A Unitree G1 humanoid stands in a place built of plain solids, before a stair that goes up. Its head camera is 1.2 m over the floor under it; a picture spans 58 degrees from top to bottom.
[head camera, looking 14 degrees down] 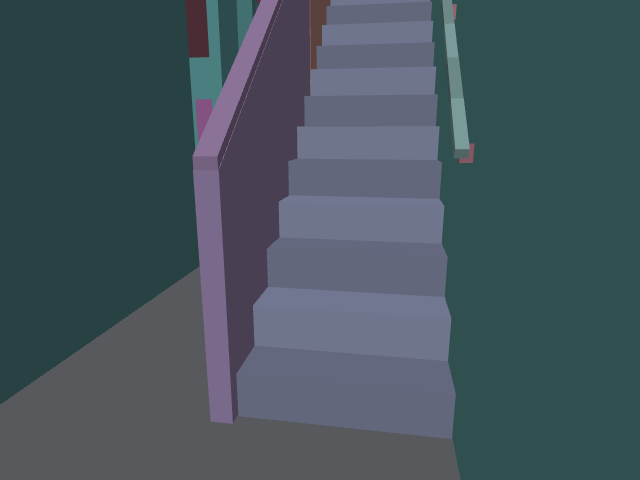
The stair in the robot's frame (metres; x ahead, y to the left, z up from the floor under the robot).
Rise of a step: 0.21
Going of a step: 0.25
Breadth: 0.90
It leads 9 degrees to the right of straight ahead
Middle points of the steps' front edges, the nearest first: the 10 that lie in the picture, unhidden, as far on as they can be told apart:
1.57 -0.09 0.21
1.82 -0.13 0.41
2.07 -0.17 0.62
2.32 -0.21 0.82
2.58 -0.25 1.03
2.83 -0.29 1.24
3.08 -0.33 1.44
3.33 -0.38 1.65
3.58 -0.42 1.85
3.83 -0.46 2.06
